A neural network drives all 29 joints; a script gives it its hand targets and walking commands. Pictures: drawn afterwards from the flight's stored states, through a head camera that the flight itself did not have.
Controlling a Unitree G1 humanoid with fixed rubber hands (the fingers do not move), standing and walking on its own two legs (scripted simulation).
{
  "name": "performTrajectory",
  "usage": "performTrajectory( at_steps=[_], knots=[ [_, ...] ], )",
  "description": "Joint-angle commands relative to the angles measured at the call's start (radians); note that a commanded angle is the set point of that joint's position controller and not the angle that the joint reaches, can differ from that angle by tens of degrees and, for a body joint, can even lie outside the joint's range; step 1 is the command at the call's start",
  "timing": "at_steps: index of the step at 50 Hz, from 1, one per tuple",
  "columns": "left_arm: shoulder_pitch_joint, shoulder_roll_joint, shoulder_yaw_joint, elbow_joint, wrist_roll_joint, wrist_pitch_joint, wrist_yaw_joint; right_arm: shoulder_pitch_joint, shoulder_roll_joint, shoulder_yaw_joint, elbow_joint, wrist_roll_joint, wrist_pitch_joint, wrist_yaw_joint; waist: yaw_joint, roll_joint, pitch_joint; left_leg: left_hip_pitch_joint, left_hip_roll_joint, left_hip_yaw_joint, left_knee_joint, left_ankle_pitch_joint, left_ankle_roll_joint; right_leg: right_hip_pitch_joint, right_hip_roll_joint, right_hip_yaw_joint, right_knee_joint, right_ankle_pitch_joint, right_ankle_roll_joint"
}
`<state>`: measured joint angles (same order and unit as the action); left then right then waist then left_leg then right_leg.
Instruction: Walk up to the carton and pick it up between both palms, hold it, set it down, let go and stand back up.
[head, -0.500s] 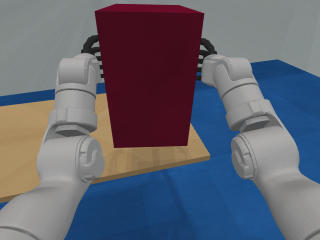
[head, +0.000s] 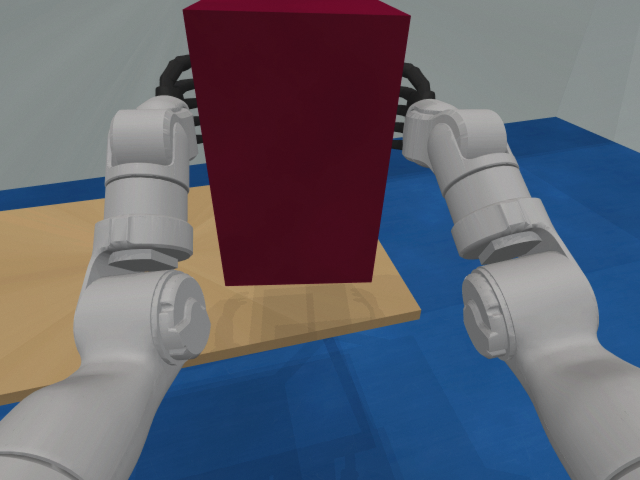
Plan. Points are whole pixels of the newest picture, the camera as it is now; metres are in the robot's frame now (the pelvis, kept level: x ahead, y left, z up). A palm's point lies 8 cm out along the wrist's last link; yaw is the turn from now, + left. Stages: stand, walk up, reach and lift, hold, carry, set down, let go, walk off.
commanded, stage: hold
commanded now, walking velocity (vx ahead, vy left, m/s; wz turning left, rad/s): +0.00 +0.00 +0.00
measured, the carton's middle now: (296, 128) +0.45 +0.00 +0.29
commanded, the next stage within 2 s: none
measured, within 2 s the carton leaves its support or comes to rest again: neither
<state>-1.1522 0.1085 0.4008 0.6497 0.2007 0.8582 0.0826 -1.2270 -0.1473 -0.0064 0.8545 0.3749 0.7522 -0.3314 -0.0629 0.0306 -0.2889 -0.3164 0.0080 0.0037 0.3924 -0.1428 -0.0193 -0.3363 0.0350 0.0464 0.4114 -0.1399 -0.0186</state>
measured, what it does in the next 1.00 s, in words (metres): stands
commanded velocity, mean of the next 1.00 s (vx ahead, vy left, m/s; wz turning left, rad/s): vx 0.00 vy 0.00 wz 0.00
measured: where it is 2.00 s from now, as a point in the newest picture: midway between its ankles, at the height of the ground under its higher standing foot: outside the picture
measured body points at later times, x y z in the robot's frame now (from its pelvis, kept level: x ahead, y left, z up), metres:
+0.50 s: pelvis +0.00 +0.00 +0.00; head -0.08 -0.01 +0.44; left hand +0.40 +0.14 +0.33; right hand +0.39 -0.14 +0.32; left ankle +0.03 +0.13 -0.74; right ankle +0.04 -0.10 -0.74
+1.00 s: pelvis +0.00 +0.00 +0.00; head -0.08 -0.01 +0.44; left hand +0.41 +0.13 +0.33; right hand +0.39 -0.14 +0.31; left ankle +0.03 +0.13 -0.74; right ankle +0.04 -0.10 -0.74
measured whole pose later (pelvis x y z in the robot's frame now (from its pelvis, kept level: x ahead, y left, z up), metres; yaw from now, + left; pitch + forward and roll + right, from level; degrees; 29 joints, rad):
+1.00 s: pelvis +0.00 +0.00 +0.00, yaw +0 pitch +4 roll +0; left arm -1.15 0.11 0.39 0.68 0.19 0.86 0.08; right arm -1.23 -0.15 -0.01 0.88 0.37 0.76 -0.33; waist -0.06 0.03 -0.29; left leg -0.32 0.01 0.00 0.39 -0.14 -0.02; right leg -0.34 0.04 0.05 0.41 -0.14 -0.02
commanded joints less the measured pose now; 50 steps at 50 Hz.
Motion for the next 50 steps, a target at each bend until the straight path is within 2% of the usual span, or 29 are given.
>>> performTrajectory(
  at_steps=[1,5,9,10,11,12,13,14,15,16,20,23,25,30,32,33,34,35,36,37,38,40,41,42,44,45,46,48,50],
  knots=[
    [-0.851,-0.62,-0.269,-0.121,-0.202,-0.077,-0.157,-0.935,0.665,0.133,-0.349,0.213,-0.063,0.145,-0.027,-0.038,-0.37,0.176,-0.05,-0.043,-0.013,0.006,-0.008,0.312,0.05,-0.002,-0.154,0.087,0.057],
    [-0.945,-0.681,-0.359,-0.196,-0.266,-0.092,-0.131,-0.992,0.684,0.135,-0.414,0.243,-0.079,0.151,-0.039,0.042,-0.446,0.189,-0.049,-0.055,0.013,0.061,-0.024,0.302,0.059,-0.006,-0.139,0.122,0.038],
    [-0.849,-0.67,-0.299,-0.122,-0.236,-0.078,-0.131,-0.927,0.669,0.13,-0.365,0.216,-0.069,0.154,-0.017,-0.005,-0.397,0.193,-0.048,-0.05,0.011,0.092,-0.016,0.293,0.057,0.001,-0.139,0.179,0.045],
    [-0.855,-0.646,-0.292,-0.131,-0.229,-0.076,-0.136,-0.893,0.646,0.123,-0.326,0.216,-0.058,0.147,-0.04,-0.002,-0.379,0.196,-0.047,-0.054,0.008,0.058,-0.016,0.308,0.051,0.009,-0.145,0.165,0.049],
    [-0.814,-0.653,-0.277,-0.083,-0.208,-0.067,-0.142,-0.895,0.645,0.128,-0.323,0.211,-0.06,0.147,-0.022,-0.013,-0.347,0.187,-0.046,-0.049,-0.01,0.028,-0.013,0.297,0.059,0.002,-0.15,0.118,0.048],
    [-0.814,-0.634,-0.272,-0.103,-0.197,-0.068,-0.146,-0.899,0.651,0.12,-0.344,0.213,-0.062,0.143,-0.035,-0.006,-0.363,0.2,-0.048,-0.048,0.002,0.049,-0.011,0.309,0.046,0.004,-0.153,0.143,0.053],
    [-0.827,-0.632,-0.248,-0.114,-0.169,-0.066,-0.146,-0.898,0.657,0.133,-0.33,0.22,-0.055,0.147,-0.015,-0.023,-0.341,0.198,-0.048,-0.05,-0.009,0.04,-0.01,0.307,0.05,-0.006,-0.148,0.124,0.06],
    [-0.841,-0.628,-0.257,-0.124,-0.177,-0.069,-0.148,-0.885,0.663,0.122,-0.31,0.22,-0.056,0.147,-0.015,-0.007,-0.354,0.195,-0.051,-0.044,-0.009,0.03,-0.013,0.302,0.048,-0.002,-0.146,0.112,0.055],
    [-0.869,-0.64,-0.261,-0.15,-0.191,-0.078,-0.149,-0.932,0.68,0.137,-0.372,0.222,-0.063,0.145,-0.015,-0.031,-0.413,0.195,-0.047,-0.049,-0.003,0.042,-0.003,0.334,0.051,-0.003,-0.139,0.123,0.059],
    [-0.878,-0.631,-0.278,-0.144,-0.198,-0.076,-0.149,-0.908,0.663,0.127,-0.329,0.22,-0.057,0.148,-0.033,-0.013,-0.372,0.193,-0.047,-0.046,-0.011,0.02,-0.011,0.304,0.049,-0.005,-0.148,0.099,0.058],
    [-0.92,-0.665,-0.339,-0.212,-0.256,-0.089,-0.135,-0.996,0.701,0.167,-0.451,0.244,-0.08,0.148,-0.021,-0.003,-0.485,0.212,-0.055,-0.043,0.025,0.133,-0.015,0.349,0.062,0.0,-0.125,0.214,0.05],
    [-0.883,-0.647,-0.313,-0.107,-0.237,-0.078,-0.139,-0.934,0.647,0.116,-0.331,0.207,-0.063,0.151,-0.035,0.013,-0.378,0.182,-0.041,-0.054,-0.003,0.023,-0.021,0.283,0.054,-0.005,-0.148,0.097,0.041],
    [-0.837,-0.652,-0.271,-0.081,-0.194,-0.073,-0.142,-0.892,0.635,0.104,-0.286,0.193,-0.063,0.155,-0.024,0.002,-0.336,0.178,-0.04,-0.051,-0.021,0.014,-0.018,0.285,0.054,-0.008,-0.153,0.087,0.041],
    [-0.908,-0.649,-0.287,-0.16,-0.222,-0.089,-0.142,-0.946,0.681,0.131,-0.359,0.217,-0.07,0.155,-0.012,-0.01,-0.415,0.192,-0.042,-0.053,-0.001,0.047,-0.013,0.313,0.057,-0.007,-0.138,0.119,0.046],
    [-0.938,-0.662,-0.328,-0.173,-0.251,-0.094,-0.137,-0.996,0.673,0.128,-0.393,0.232,-0.078,0.154,-0.035,0.012,-0.432,0.192,-0.042,-0.055,0.007,0.042,-0.021,0.305,0.057,-0.005,-0.141,0.103,0.044],
    [-0.985,-0.695,-0.372,-0.237,-0.277,-0.101,-0.131,-1.014,0.696,0.156,-0.457,0.249,-0.087,0.154,-0.036,0.023,-0.508,0.206,-0.049,-0.051,0.026,0.118,-0.029,0.332,0.067,-0.01,-0.121,0.193,0.041],
    [-0.935,-0.664,-0.342,-0.173,-0.253,-0.09,-0.127,-0.974,0.677,0.131,-0.382,0.237,-0.072,0.153,-0.04,0.022,-0.444,0.204,-0.047,-0.053,0.013,0.07,-0.02,0.3,0.061,-0.007,-0.141,0.133,0.044],
    [-0.937,-0.69,-0.359,-0.178,-0.264,-0.089,-0.13,-0.992,0.676,0.133,-0.421,0.228,-0.079,0.152,-0.036,0.015,-0.474,0.192,-0.047,-0.052,0.02,0.096,-0.024,0.338,0.063,-0.008,-0.126,0.186,0.043],
    [-0.897,-0.672,-0.342,-0.175,-0.249,-0.09,-0.125,-0.937,0.687,0.145,-0.38,0.235,-0.071,0.152,-0.026,0.019,-0.453,0.207,-0.047,-0.056,0.023,0.12,-0.019,0.321,0.061,-0.005,-0.132,0.181,0.042],
    [-0.888,-0.663,-0.319,-0.167,-0.241,-0.086,-0.129,-0.947,0.689,0.149,-0.393,0.229,-0.064,0.147,-0.027,-0.011,-0.45,0.206,-0.052,-0.049,0.019,0.1,-0.014,0.335,0.056,-0.006,-0.134,0.178,0.054],
    [-0.844,-0.65,-0.3,-0.096,-0.222,-0.073,-0.131,-0.942,0.666,0.145,-0.381,0.224,-0.058,0.147,-0.019,-0.002,-0.393,0.188,-0.053,-0.051,0.008,0.055,-0.008,0.304,0.052,-0.001,-0.146,0.143,0.054],
    [-0.84,-0.623,-0.274,-0.141,-0.203,-0.074,-0.135,-0.871,0.661,0.135,-0.321,0.215,-0.052,0.146,-0.024,-0.013,-0.362,0.198,-0.048,-0.048,0.0,0.058,-0.011,0.312,0.054,-0.006,-0.143,0.145,0.053],
    [-0.825,-0.623,-0.258,-0.085,-0.175,-0.063,-0.146,-0.876,0.636,0.116,-0.29,0.204,-0.046,0.15,-0.026,-0.006,-0.298,0.173,-0.045,-0.048,-0.013,0.012,-0.015,0.291,0.048,-0.011,-0.153,0.1,0.052],
    [-0.826,-0.62,-0.254,-0.108,-0.174,-0.071,-0.145,-0.881,0.655,0.124,-0.302,0.212,-0.052,0.152,-0.011,-0.021,-0.33,0.185,-0.046,-0.049,-0.014,0.017,-0.01,0.293,0.052,-0.013,-0.152,0.083,0.053],
    [-0.854,-0.631,-0.272,-0.123,-0.181,-0.073,-0.15,-0.884,0.656,0.122,-0.312,0.209,-0.056,0.146,-0.031,-0.012,-0.369,0.191,-0.041,-0.051,-0.01,0.036,-0.015,0.33,0.047,-0.011,-0.144,0.119,0.053],
    [-0.872,-0.646,-0.286,-0.165,-0.202,-0.08,-0.148,-0.923,0.682,0.142,-0.354,0.22,-0.066,0.15,-0.01,-0.024,-0.407,0.185,-0.045,-0.05,-0.006,0.064,-0.012,0.339,0.058,-0.015,-0.13,0.145,0.047],
    [-0.909,-0.63,-0.28,-0.156,-0.211,-0.083,-0.146,-0.968,0.688,0.144,-0.37,0.232,-0.062,0.148,-0.011,-0.013,-0.401,0.171,-0.058,-0.045,-0.004,0.025,-0.004,0.321,0.046,-0.004,-0.144,0.105,0.057],
    [-0.956,-0.66,-0.337,-0.207,-0.253,-0.089,-0.137,-1.024,0.695,0.16,-0.451,0.244,-0.074,0.148,-0.023,0.001,-0.485,0.192,-0.052,-0.047,0.018,0.093,-0.018,0.345,0.057,-0.011,-0.125,0.173,0.051],
    [-0.975,-0.675,-0.349,-0.222,-0.266,-0.093,-0.131,-0.978,0.693,0.14,-0.387,0.237,-0.073,0.155,-0.031,0.02,-0.438,0.192,-0.049,-0.052,0.011,0.097,-0.025,0.3,0.068,-0.02,-0.129,0.163,0.042]
  ],
)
